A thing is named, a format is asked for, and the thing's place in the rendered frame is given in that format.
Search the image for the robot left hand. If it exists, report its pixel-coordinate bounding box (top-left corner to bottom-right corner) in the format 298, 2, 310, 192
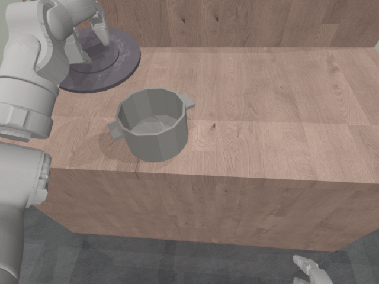
58, 0, 110, 65

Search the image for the pot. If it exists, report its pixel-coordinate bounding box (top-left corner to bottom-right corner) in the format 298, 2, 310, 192
107, 87, 195, 162

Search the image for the left robot forearm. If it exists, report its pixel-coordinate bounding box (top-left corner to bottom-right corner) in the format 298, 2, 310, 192
0, 0, 73, 143

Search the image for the robot right hand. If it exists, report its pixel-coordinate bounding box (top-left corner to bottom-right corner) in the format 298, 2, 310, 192
293, 255, 333, 284

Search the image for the left robot upper arm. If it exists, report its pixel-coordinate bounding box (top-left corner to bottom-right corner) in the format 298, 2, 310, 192
0, 141, 52, 284

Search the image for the lid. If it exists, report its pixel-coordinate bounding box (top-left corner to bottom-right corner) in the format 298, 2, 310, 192
59, 27, 141, 93

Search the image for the table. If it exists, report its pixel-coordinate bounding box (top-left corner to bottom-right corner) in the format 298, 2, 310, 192
0, 0, 379, 252

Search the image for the knob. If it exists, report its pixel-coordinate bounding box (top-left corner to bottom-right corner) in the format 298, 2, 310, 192
78, 31, 105, 57

